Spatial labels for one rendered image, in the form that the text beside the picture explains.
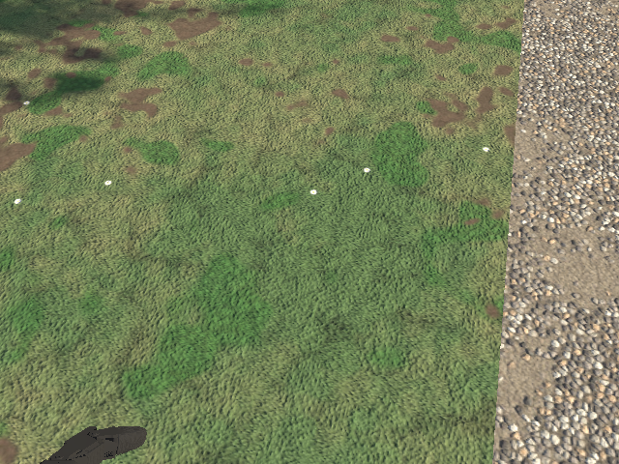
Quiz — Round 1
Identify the left robot hand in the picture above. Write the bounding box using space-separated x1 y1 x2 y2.
40 426 147 464

